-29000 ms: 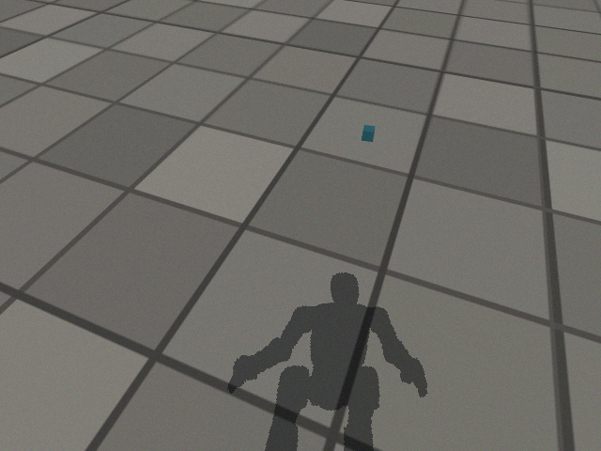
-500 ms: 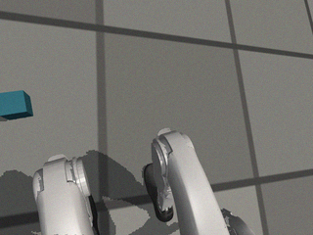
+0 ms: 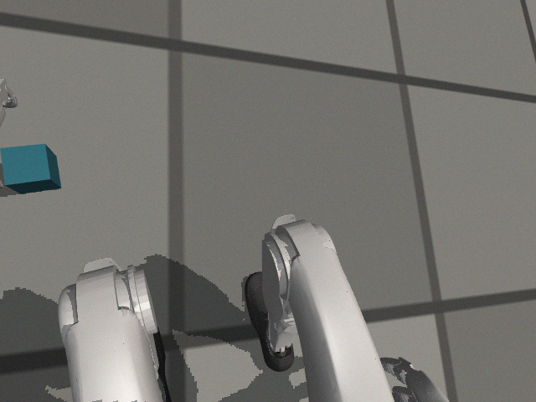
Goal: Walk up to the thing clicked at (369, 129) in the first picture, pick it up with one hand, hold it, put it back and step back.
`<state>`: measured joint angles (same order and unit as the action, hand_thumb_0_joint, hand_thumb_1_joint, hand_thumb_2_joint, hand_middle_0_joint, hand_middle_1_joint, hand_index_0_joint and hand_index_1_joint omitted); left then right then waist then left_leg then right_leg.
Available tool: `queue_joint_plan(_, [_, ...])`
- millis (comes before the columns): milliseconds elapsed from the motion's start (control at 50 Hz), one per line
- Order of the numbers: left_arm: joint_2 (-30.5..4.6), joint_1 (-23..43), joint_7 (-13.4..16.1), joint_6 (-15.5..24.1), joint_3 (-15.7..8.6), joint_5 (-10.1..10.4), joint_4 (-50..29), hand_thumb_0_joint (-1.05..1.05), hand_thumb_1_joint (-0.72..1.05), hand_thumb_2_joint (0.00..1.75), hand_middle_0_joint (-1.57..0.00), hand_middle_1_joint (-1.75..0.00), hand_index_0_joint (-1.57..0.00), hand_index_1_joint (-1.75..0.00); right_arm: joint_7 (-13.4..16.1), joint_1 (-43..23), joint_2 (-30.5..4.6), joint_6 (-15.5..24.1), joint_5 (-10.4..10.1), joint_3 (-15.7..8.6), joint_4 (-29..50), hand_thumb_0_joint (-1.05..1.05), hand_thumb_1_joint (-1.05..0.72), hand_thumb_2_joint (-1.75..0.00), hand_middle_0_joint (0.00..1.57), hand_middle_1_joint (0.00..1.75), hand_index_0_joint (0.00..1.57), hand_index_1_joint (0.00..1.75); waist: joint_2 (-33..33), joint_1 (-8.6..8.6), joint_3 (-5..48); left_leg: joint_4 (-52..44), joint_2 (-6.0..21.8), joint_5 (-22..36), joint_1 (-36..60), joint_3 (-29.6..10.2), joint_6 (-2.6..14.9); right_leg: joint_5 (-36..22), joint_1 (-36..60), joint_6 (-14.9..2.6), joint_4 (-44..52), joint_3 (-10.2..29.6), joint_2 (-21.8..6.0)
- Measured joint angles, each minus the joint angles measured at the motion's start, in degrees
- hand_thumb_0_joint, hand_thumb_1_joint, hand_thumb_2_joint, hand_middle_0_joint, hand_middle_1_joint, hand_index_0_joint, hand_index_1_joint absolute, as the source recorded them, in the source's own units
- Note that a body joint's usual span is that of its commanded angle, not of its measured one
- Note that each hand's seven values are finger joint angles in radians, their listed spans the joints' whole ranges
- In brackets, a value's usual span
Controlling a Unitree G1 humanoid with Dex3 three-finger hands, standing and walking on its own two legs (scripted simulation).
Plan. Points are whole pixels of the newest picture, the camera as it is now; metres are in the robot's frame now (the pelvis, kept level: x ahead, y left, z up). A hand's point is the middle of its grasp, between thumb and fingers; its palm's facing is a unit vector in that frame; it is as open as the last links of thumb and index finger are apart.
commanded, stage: home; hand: left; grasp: from above
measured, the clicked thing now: (32, 169) +0.52 +0.29 -0.30
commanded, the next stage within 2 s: none
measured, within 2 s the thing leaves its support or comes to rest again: neither
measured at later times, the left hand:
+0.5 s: hand out of the picture +0.46 +0.30 -0.05, palm faces -0.34 -0.36 -0.87, open 10.2 cm
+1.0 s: hand out of the picture +0.30 +0.23 +0.15, palm faces +0.00 -0.91 -0.42, open 7.4 cm
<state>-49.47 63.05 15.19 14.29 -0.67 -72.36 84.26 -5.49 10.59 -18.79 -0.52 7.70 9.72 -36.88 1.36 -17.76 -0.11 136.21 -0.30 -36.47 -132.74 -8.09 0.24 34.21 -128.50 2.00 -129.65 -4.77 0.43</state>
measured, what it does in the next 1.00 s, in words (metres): rises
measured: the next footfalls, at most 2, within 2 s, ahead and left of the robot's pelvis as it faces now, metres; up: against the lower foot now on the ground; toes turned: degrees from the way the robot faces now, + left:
none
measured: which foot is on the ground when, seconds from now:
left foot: down 0.00-1.00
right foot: down 0.00-1.00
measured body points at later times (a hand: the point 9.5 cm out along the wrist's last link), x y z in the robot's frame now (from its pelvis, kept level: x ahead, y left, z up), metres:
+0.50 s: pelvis +0.02 +0.00 +0.07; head +0.24 +0.05 +0.46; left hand +0.48 +0.31 +0.00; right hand +0.09 -0.26 -0.05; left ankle +0.09 +0.12 -0.30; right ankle +0.12 -0.13 -0.30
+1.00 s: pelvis +0.04 +0.00 +0.25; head +0.16 +0.03 +0.68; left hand +0.30 +0.28 +0.18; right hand +0.26 -0.22 +0.16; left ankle +0.09 +0.12 -0.30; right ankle +0.12 -0.13 -0.30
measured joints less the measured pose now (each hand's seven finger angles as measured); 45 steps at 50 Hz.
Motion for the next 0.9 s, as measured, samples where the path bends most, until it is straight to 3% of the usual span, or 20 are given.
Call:
queue_joint_plan(80, [-1.13,0.91,3.11,-0.64,-2.01,-1.49,1.24,0.00,-0.30,0.84,-0.28,-0.80,-0.27,-0.80,-0.55,0.46,1.47,1.34,0.74,0.65,-0.49,0.00,-0.90,-0.90,0.20,0.30,0.20,0.30,0.34,-0.59,-1.07,1.89,-0.11,-0.11,-1.80,-0.10,0.05,0.12,-1.69,0.20,-1.78,0.02,0.06])
queue_joint_plan(140, [-1.21,0.36,4.10,-2.14,-3.55,-1.32,-0.78,0.00,-0.28,0.84,-0.28,-0.78,-0.27,-0.78,-1.09,1.20,2.55,2.10,0.99,0.53,-0.73,0.00,-0.90,-0.90,0.21,0.30,0.20,0.30,0.05,-0.62,-1.10,2.71,-0.19,-0.40,-2.84,-0.06,0.05,0.45,-2.70,0.27,-2.62,0.11,0.04])
queue_joint_plan(220, [0.39,-1.51,3.83,-4.95,-4.48,1.02,-5.38,0.00,-0.25,0.85,-0.28,-0.75,-0.26,-0.75,-1.81,2.09,3.86,2.29,0.35,-0.44,-1.17,0.00,-0.90,-0.89,0.21,0.30,0.20,0.30,-0.97,0.11,0.20,2.24,-0.15,-1.17,-2.93,0.27,0.08,1.25,-2.95,0.50,-2.38,0.40,-0.04])
queue_joint_plan(280, [2.41,-3.53,2.03,-7.29,-4.80,4.21,-9.08,0.00,-0.18,0.86,-0.27,-0.70,-0.25,-0.71,-2.23,2.36,4.48,1.88,-0.56,-1.65,-1.37,0.00,-0.90,-0.89,0.21,0.30,0.20,0.30,-1.98,1.15,1.69,0.66,0.05,-1.94,-1.62,0.63,0.14,1.95,-1.88,0.57,-0.99,0.65,-0.06])
queue_joint_plan(360, [6.12,-8.61,-2.22,-10.24,-4.77,10.23,-16.21,0.00,-0.03,0.86,-0.25,-0.61,-0.23,-0.62,-2.49,2.65,4.57,0.58,-2.31,-4.02,-0.96,0.00,-0.90,-0.89,0.21,0.30,0.20,0.30,-3.42,3.28,4.24,-2.87,0.44,-2.94,1.84,1.32,0.30,2.82,1.14,0.61,2.21,1.11,-0.05])
queue_joint_plan(480, [12.35,-20.23,-9.77,-13.86,-4.27,23.23,-31.05,0.00,0.29,0.84,-0.23,-0.45,-0.21,-0.47,-1.75,2.38,3.10,-1.41,-4.99,-7.46,0.53,0.00,-0.90,-0.90,0.21,0.30,0.20,0.30,-4.80,7.30,7.91,-10.46,0.71,-3.13,9.32,2.41,0.44,3.16,8.20,0.35,9.19,1.74,-0.31])
queue_joint_plan(580, [16.45,-30.50,-13.67,-16.56,-3.38,33.11,-42.43,0.00,0.58,0.85,-0.22,-0.36,-0.21,-0.37,-0.35,0.88,1.89,-2.06,-6.56,-9.59,2.13,0.00,-0.90,-0.90,0.21,0.30,0.20,0.30,-4.42,10.18,9.90,-17.32,0.81,-2.20,16.23,3.00,0.25,2.38,14.77,-0.02,15.53,2.01,-0.51])
queue_joint_plan(720, [21.87,-42.65,-13.94,-20.46,-2.07,44.06,-53.46,0.00,0.80,0.88,-0.22,-0.31,-0.21,-0.32,2.41,-2.83,1.95,-0.31,-8.19,-10.76,3.63,0.00,-0.91,-0.90,0.20,0.30,0.20,0.30,-3.41,12.86,10.91,-26.68,0.83,-0.69,27.11,3.55,-0.22,1.18,25.20,-0.51,24.11,2.20,-0.80])
queue_joint_plan(900, [28.17,-55.16,-11.88,-26.91,-1.20,57.86,-63.11,0.01,0.88,0.90,-0.21,-0.30,-0.21,-0.30,6.50,-5.77,4.74,3.88,-9.32,-9.28,4.46,0.00,-0.91,-0.90,0.20,0.30,0.20,0.30,-3.04,13.77,11.23,-38.74,1.02,1.06,42.39,4.02,-0.60,-0.30,40.12,-1.01,35.54,2.25,-0.89])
